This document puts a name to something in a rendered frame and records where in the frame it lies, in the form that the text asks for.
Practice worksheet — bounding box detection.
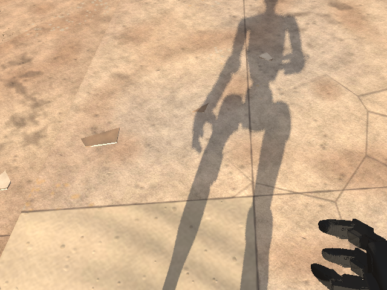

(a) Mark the right robot hand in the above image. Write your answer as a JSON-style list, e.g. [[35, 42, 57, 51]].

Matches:
[[311, 219, 387, 290]]

